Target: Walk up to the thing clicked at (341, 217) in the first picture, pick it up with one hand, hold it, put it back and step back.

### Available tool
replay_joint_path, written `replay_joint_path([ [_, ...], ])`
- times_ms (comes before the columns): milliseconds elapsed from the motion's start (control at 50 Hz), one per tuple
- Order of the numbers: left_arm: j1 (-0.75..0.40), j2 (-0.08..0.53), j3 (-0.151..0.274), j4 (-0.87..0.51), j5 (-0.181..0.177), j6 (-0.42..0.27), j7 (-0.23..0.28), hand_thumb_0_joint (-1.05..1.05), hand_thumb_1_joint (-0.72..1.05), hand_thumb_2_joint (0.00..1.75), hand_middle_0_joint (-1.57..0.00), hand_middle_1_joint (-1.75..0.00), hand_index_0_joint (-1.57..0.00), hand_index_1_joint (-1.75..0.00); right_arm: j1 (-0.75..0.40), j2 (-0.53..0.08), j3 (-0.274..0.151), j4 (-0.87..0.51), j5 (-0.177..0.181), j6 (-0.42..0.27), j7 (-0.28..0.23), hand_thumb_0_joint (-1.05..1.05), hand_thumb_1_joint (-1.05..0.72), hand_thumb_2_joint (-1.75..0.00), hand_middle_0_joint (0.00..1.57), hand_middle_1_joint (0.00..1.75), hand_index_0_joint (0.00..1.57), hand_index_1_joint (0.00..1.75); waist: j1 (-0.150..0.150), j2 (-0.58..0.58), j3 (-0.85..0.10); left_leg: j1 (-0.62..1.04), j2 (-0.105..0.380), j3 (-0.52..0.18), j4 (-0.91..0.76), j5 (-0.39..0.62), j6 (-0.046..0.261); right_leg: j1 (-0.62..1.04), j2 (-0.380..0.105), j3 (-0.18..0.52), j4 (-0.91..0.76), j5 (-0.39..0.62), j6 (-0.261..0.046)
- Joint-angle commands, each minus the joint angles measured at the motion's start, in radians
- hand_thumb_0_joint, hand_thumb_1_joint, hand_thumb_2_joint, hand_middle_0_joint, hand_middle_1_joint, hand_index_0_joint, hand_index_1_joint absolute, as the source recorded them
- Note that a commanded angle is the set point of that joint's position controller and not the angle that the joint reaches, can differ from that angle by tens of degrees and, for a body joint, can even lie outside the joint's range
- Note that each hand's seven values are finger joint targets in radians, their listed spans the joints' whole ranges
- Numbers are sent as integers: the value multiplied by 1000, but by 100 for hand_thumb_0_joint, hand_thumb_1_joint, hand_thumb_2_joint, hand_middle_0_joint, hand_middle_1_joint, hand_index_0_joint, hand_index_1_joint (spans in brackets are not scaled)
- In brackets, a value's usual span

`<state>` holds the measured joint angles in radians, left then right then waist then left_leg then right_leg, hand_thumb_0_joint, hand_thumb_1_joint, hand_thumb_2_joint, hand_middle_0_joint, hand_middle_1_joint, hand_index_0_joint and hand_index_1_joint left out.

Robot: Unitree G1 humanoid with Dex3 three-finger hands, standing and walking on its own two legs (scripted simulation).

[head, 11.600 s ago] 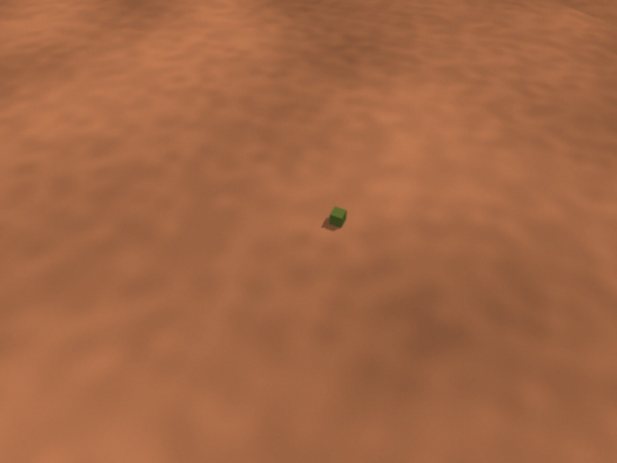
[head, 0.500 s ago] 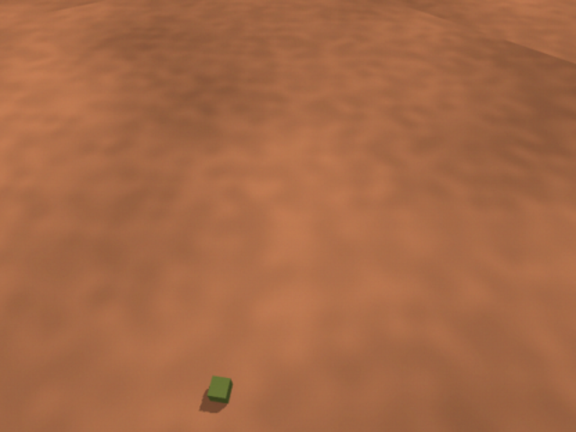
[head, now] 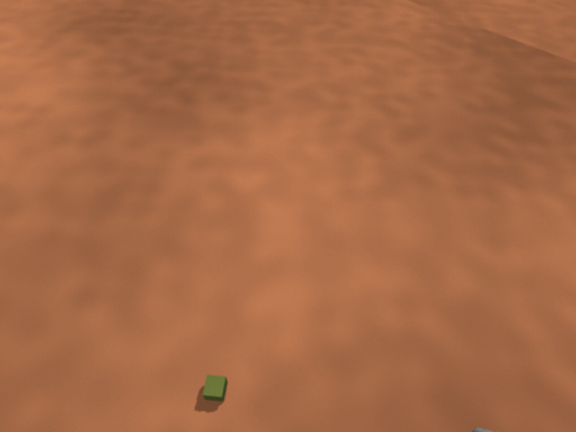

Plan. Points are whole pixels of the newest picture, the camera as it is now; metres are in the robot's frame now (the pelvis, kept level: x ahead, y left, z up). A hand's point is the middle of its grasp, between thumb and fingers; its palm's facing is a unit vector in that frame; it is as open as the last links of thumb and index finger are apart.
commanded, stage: walk up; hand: left
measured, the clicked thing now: (215, 388) +0.37 +0.22 -0.74
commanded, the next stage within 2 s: stand in 0.96 s
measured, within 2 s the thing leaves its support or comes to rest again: neither
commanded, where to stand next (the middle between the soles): -0.01 -0.03 m, yaw +2 degrees
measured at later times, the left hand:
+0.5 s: hand out of the picture +0.08 +0.23 -0.14, palm faces -0.02 -0.95 -0.31, open 7.4 cm
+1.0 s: hand out of the picture +0.08 +0.24 -0.14, palm faces -0.03 -0.95 -0.32, open 7.4 cm
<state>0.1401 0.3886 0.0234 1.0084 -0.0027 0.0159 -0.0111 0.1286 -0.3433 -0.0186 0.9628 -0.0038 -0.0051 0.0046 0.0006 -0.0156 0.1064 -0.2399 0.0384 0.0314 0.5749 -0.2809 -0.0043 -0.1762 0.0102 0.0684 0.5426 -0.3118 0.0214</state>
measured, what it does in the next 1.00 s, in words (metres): stands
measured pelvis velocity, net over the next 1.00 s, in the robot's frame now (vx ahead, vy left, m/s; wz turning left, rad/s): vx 0.00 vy -0.01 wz -0.01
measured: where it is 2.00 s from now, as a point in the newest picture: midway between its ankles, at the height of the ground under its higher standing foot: outside the picture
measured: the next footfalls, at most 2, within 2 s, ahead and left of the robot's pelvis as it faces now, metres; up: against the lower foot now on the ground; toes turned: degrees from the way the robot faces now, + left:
none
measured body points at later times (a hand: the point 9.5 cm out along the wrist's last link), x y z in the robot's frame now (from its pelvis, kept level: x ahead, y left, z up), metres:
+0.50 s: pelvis -0.01 -0.01 +0.01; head +0.00 -0.01 +0.46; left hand +0.08 +0.28 -0.12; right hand +0.07 -0.32 -0.11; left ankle +0.02 +0.12 -0.73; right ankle -0.01 -0.14 -0.73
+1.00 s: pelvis +0.00 -0.01 +0.02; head +0.01 +0.00 +0.46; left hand +0.09 +0.29 -0.12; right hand +0.08 -0.31 -0.11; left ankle +0.02 +0.12 -0.73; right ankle -0.01 -0.14 -0.73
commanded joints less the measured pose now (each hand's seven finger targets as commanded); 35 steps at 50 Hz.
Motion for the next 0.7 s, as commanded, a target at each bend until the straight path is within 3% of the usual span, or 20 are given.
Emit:
replay_joint_path([
  [0,-55,190,31,-54,2,-18,5,0,90,90,-20,-30,-20,-30,-44,-260,-57,-38,3,-40,-21,0,-90,-90,20,30,20,30,-4,63,-129,82,113,-155,-206,164,54,7,-76,65,-83,234,-61],
  [40,-27,184,29,-30,4,-19,6,0,90,90,-20,-30,-20,-30,-64,-260,-54,-28,6,-42,-21,0,-90,-90,20,30,20,30,8,41,-158,109,126,-145,-186,233,71,39,-87,62,-107,258,-63],
  [100,-55,196,33,-19,4,-27,7,0,90,90,-20,-30,-20,-30,-56,-240,-47,-12,10,-42,-22,0,-90,-90,20,30,20,30,-5,4,-181,163,90,-85,-152,308,48,40,-112,84,-138,367,-73],
  [240,-81,181,30,11,4,-23,7,0,90,90,-20,-30,-20,-30,-92,-229,-41,31,4,-33,-15,0,-90,-90,20,30,20,30,-2,-8,-111,158,89,-87,-230,177,36,-5,-111,92,-224,225,-61],
  [380,-94,178,35,36,7,-25,4,0,90,90,-20,-30,-20,-30,-94,-223,-35,64,-2,-35,-11,0,-90,-90,20,30,20,30,-4,-1,-100,157,88,-84,-268,112,26,-11,-111,100,-271,162,-57],
  [600,-92,179,42,51,11,-23,2,0,90,90,-20,-30,-20,-30,-73,-235,-38,88,-1,-36,-13,0,-90,-90,20,30,20,30,-8,0,-99,135,92,-93,-282,64,31,-13,-103,98,-274,132,-57],
  [680,-85,167,37,53,11,-22,1,0,90,90,-20,-30,-20,-30,-72,-233,-35,91,-3,-40,-13,0,-90,-90,20,30,20,30,-7,13,-114,130,98,-102,-296,66,33,0,-100,92,-263,164,-54],
])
